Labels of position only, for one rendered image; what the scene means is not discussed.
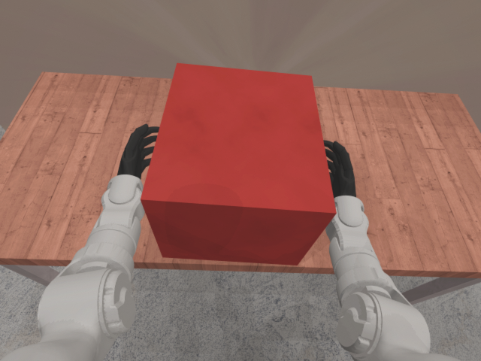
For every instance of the table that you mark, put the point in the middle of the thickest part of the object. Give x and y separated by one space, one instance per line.
416 159

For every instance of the robot right hand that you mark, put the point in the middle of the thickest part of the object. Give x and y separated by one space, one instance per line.
342 176

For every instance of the robot right upper arm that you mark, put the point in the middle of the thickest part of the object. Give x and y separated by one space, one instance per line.
375 328

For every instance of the carton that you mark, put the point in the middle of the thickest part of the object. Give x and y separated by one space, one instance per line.
239 171

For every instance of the right robot forearm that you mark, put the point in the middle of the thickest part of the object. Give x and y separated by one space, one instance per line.
353 259

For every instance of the robot left hand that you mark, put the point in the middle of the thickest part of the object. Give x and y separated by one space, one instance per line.
132 161

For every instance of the left robot forearm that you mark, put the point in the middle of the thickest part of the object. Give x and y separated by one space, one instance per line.
113 240

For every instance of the robot left upper arm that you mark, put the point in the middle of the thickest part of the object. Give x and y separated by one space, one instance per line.
80 317

